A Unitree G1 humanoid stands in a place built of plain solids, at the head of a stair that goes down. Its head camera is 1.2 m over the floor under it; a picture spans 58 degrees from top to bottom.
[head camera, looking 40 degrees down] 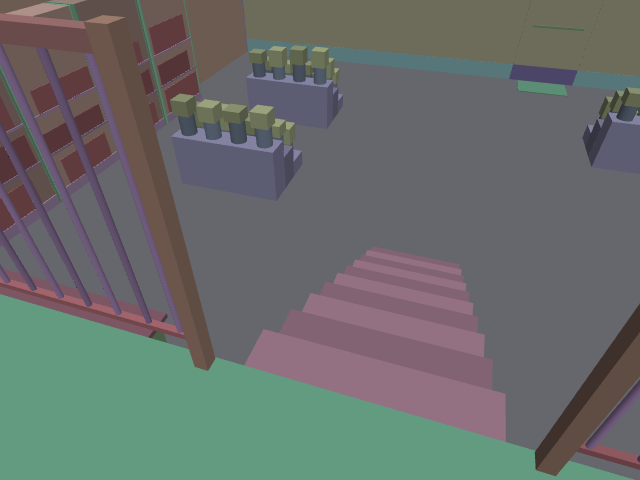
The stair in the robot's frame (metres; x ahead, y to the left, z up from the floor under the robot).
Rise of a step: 0.18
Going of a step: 0.28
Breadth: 0.92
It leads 18 degrees to the right of straight ahead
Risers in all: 11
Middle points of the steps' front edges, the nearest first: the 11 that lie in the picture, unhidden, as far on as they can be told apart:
0.69 -0.12 0.00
0.96 -0.21 -0.18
1.22 -0.30 -0.37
1.49 -0.39 -0.55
1.76 -0.47 -0.74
2.03 -0.56 -0.92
2.30 -0.65 -1.10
2.57 -0.73 -1.29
2.84 -0.82 -1.47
3.11 -0.91 -1.66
3.38 -1.00 -1.84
